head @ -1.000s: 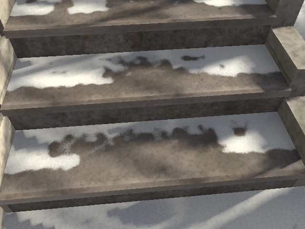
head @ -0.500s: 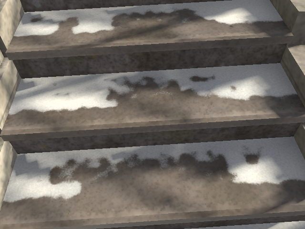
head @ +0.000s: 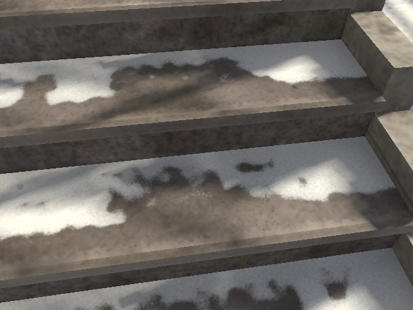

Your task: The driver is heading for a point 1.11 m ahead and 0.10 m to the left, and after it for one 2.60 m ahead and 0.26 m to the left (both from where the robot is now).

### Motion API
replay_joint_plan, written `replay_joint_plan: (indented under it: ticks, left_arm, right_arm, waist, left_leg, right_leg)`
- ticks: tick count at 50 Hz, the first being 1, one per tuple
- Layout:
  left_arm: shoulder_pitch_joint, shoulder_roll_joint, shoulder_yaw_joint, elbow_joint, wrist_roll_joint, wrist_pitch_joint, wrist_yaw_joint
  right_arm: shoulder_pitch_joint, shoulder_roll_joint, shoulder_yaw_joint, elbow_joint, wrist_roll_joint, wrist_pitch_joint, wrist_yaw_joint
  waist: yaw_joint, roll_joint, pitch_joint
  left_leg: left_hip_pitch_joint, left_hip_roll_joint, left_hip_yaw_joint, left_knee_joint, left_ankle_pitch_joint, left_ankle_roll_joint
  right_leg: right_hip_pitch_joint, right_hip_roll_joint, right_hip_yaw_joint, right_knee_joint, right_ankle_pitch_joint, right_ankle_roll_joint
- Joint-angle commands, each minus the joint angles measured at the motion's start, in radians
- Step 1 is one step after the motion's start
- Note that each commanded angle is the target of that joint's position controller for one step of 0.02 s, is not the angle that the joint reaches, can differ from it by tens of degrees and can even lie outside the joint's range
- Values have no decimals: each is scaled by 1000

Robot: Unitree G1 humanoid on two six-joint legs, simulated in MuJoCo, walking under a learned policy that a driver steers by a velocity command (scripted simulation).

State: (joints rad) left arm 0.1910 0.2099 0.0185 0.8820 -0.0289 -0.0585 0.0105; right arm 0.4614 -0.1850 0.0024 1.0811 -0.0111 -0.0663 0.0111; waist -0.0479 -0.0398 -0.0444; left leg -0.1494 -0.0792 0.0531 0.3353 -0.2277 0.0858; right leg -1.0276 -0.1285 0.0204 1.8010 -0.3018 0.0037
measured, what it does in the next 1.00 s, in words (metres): climbs: right foot 0.17 m higher, then left foot 0.17 m higher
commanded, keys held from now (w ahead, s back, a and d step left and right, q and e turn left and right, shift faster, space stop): w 1.00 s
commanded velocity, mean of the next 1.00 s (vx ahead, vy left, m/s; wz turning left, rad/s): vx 0.50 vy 0.00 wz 0.00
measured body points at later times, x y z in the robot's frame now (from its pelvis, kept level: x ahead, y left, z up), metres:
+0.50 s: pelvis +0.31 -0.09 +0.15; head +0.28 -0.11 +0.60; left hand +0.27 +0.14 +0.00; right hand +0.49 -0.31 +0.05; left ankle +0.29 +0.08 -0.30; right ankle +0.34 -0.16 -0.57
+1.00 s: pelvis +0.60 -0.04 +0.27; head +0.58 -0.05 +0.72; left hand +0.58 +0.19 +0.12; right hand +0.73 -0.27 +0.14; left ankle +0.66 +0.02 -0.40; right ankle +0.47 -0.20 -0.27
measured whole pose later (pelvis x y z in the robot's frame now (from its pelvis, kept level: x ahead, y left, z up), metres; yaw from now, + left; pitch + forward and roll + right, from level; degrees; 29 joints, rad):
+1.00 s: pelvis +0.60 -0.04 +0.27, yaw -1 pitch +2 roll +2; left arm 0.43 0.18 -0.01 1.05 0.00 -0.09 -0.04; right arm 0.15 -0.20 0.01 0.92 -0.03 -0.07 0.03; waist -0.01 -0.01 -0.10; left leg -0.61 -0.01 0.20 1.00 -0.43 0.10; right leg -0.55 0.02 0.15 1.62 -0.07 -0.16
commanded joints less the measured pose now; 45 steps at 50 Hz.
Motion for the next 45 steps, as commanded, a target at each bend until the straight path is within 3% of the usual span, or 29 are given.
replay_joint_plan:
  ticks: [1,5,6,8,9,10,12,13,14,15,16,17,18,19,20,21,23,26,27,29,33,36,37,39,41,42,43,44,45]
  left_arm:
    - [-21,-51,-37,-87,-9,-11,0]
    - [-231,-121,-100,-241,-6,-49,-10]
    - [-302,-116,-119,-314,0,-56,-21]
    - [-392,-90,-139,-401,27,-68,-42]
    - [-456,-160,-164,-444,46,-69,-41]
    - [-347,-116,-139,-419,35,-68,-43]
    - [16,86,-53,-337,-10,-68,-30]
    - [112,162,-22,-303,9,-60,-34]
    - [245,247,13,-215,63,-56,-46]
    - [410,320,35,-104,90,-35,-40]
    - [378,221,19,-81,95,-36,-29]
    - [288,139,4,-38,44,-31,-42]
    - [246,40,-13,38,17,-25,-53]
    - [175,-31,-27,77,39,-31,-60]
    - [137,-103,-47,118,70,-38,-65]
    - [166,-131,-52,158,72,-37,-62]
    - [185,-127,-56,186,61,-33,-72]
    - [106,-98,-67,161,75,-32,-63]
    - [185,-80,-72,185,96,-36,-59]
    - [263,-63,-85,223,91,-34,-51]
    - [446,-42,-83,255,64,-5,-16]
    - [524,32,-56,275,40,4,40]
    - [576,20,-52,302,26,13,47]
    - [535,19,-47,292,18,12,38]
    - [532,59,-48,291,60,15,16]
    - [541,96,-43,298,65,6,14]
    - [478,140,-32,277,55,0,18]
    - [410,132,-24,232,58,-17,10]
    - [400,49,-28,207,41,-46,-11]
  right_arm:
    - [103,-69,3,8,9,15,-24]
    - [185,-78,10,36,-5,37,-52]
    - [146,-89,11,21,3,37,-61]
    - [140,-80,20,-3,25,40,-70]
    - [165,-122,4,15,68,34,-72]
    - [100,-137,8,-9,74,24,-64]
    - [124,-264,-16,10,29,14,-41]
    - [87,-299,-31,3,19,25,-38]
    - [115,-197,-20,-28,-2,14,-35]
    - [167,-36,5,-22,-8,-14,-1]
    - [181,-38,-15,-1,-6,-46,42]
    - [-8,4,-17,-99,18,-42,61]
    - [-225,35,-4,-202,26,-39,52]
    - [-319,16,-3,-266,28,-33,32]
    - [-271,25,9,-280,28,-30,33]
    - [-218,47,21,-276,35,-23,35]
    - [-170,121,61,-270,37,-20,43]
    - [-215,83,72,-278,21,4,33]
    - [-248,90,73,-274,15,15,23]
    - [-326,107,84,-305,11,30,6]
    - [-641,118,123,-453,28,-10,19]
    - [-729,109,141,-510,26,-7,24]
    - [-762,120,141,-512,20,-5,28]
    - [-781,142,143,-515,21,-10,56]
    - [-704,115,123,-503,41,-30,67]
    - [-573,55,91,-471,45,-30,59]
    - [-424,-19,54,-432,41,-29,56]
    - [-207,-88,22,-345,10,-28,54]
    - [-32,-196,-25,-265,-21,0,30]
  waist:
    - [27,84,170]
    - [-20,96,217]
    - [-7,77,220]
    - [-7,13,163]
    - [-8,62,122]
    - [58,99,52]
    - [243,356,-191]
    - [310,362,-258]
    - [285,107,-347]
    - [232,-381,-479]
    - [198,-218,-529]
    - [155,-117,-296]
    - [138,-10,-78]
    - [91,82,21]
    - [37,59,38]
    - [24,20,56]
    - [-20,43,63]
    - [-64,42,88]
    - [-25,-9,72]
    - [7,-66,107]
    - [130,-25,146]
    - [139,-54,96]
    - [158,-16,76]
    - [129,-70,61]
    - [34,-157,-39]
    - [-38,-268,-101]
    - [-146,-330,-143]
    - [-206,-242,-273]
    - [-202,112,-389]
  left_leg:
    - [73,356,-331,-133,-139,191]
    - [197,388,-301,-88,49,120]
    - [118,337,-233,-125,8,82]
    - [-198,294,-158,-319,83,111]
    - [-286,339,-183,-446,182,126]
    - [-237,302,-108,-386,645,118]
    - [119,309,-61,-24,1727,88]
    - [266,316,-67,170,1818,59]
    - [-5,223,-125,501,1513,39]
    - [-265,-57,-210,926,155,-1]
    - [-333,-79,-420,1320,6,5]
    - [-492,-28,-336,1446,2,19]
    - [-624,29,-255,1502,4,53]
    - [-647,63,-258,1525,68,92]
    - [-668,65,-274,1625,97,123]
    - [-752,52,-291,1731,98,147]
    - [-940,37,-302,1818,156,163]
    - [-972,62,-209,1625,304,87]
    - [-1034,47,-142,1792,324,54]
    - [-1177,54,-131,1894,286,32]
    - [-1374,98,-80,1629,230,13]
    - [-1274,208,63,1419,66,-30]
    - [-1293,212,98,1369,31,-31]
    - [-1061,203,149,1131,-77,6]
    - [-644,52,274,998,-238,69]
    - [-498,3,231,896,-276,96]
    - [-379,26,99,733,-232,132]
    - [-53,139,-198,668,-200,198]
    - [216,295,-658,317,-426,297]
  right_leg:
    - [-450,-25,24,342,-78,18]
    - [-731,-7,27,456,-147,7]
    - [-664,-30,-21,247,-112,10]
    - [-174,-42,-182,-174,108,-7]
    - [124,-45,-178,-330,59,-29]
    - [344,19,-237,-423,52,-63]
    - [641,175,-249,-561,-57,-107]
    - [665,178,-144,-755,-47,-146]
    - [951,25,280,-895,21,-255]
    - [1194,-214,851,-1389,105,-411]
    - [1148,-265,1045,-1485,-36,-360]
    - [983,-229,878,-1463,-208,-270]
    - [805,-206,676,-1427,-325,-210]
    - [647,-168,487,-1399,-261,-169]
    - [587,-127,382,-1419,-164,-155]
    - [637,-110,312,-1440,-51,-137]
    - [670,-88,163,-1415,81,-105]
    - [493,-30,-57,-1470,56,-80]
    - [515,-55,-32,-1497,45,-130]
    - [565,-67,8,-1515,22,-141]
    - [760,-90,65,-1565,48,-110]
    - [901,-181,134,-1772,157,-178]
    - [1036,-168,91,-1760,240,-166]
    - [1075,-166,10,-1763,570,-172]
    - [1018,-129,-114,-1607,1441,-176]
    - [1085,-164,-72,-1502,1847,-190]
    - [1135,-165,-54,-1330,1939,-176]
    - [879,-107,-49,-1082,1834,-164]
    - [584,59,-6,-771,1205,-128]
Velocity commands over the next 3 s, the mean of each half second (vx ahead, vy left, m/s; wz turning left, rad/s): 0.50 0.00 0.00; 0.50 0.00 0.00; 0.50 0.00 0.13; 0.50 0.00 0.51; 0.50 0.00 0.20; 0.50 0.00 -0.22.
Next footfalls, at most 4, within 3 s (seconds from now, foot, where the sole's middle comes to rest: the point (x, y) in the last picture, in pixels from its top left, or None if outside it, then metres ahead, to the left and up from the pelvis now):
0.26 right None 0.38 -0.17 -0.61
0.86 left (194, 206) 0.70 0.03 -0.44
1.40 right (253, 84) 1.03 -0.17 -0.27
2.02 left None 1.31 0.16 -0.10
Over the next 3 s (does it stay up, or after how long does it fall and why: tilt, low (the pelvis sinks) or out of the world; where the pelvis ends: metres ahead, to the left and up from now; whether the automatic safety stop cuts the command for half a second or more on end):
stays up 1.67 0.28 0.84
